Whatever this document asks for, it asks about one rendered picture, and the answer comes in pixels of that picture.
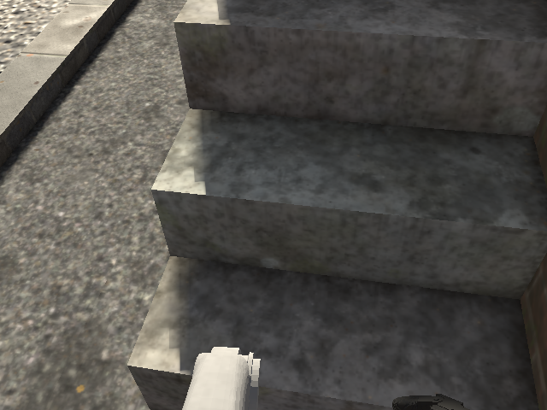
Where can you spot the robot left shin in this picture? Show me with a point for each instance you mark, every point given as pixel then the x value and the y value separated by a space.
pixel 197 360

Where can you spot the robot left thigh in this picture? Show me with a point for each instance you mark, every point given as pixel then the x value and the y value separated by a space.
pixel 224 380

